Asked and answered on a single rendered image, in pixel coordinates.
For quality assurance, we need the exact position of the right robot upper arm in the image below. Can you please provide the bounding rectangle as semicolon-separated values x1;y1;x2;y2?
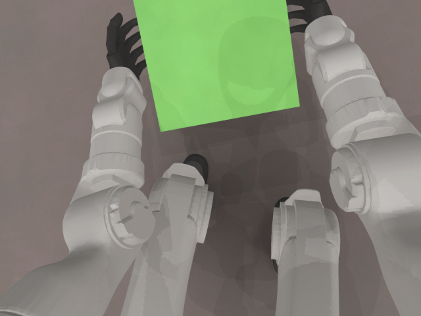
330;133;421;316

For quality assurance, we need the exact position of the left robot hand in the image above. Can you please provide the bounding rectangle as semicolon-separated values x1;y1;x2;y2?
106;13;147;80

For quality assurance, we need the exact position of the left robot upper arm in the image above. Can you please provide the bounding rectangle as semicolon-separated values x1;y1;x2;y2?
0;184;156;316

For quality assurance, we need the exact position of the robot right forearm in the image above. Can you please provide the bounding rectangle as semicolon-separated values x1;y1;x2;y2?
305;15;421;149

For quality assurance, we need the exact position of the carton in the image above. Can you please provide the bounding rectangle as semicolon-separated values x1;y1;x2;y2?
133;0;300;132

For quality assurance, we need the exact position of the robot left foot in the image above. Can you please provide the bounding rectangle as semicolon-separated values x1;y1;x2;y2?
183;154;209;184

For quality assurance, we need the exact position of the right robot hand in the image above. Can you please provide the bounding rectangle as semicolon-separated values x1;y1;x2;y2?
286;0;332;34

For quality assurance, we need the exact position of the robot left forearm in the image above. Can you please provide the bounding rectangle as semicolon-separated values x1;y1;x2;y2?
70;66;147;204

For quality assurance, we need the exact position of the robot right thigh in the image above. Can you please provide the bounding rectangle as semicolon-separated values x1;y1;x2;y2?
271;199;339;316

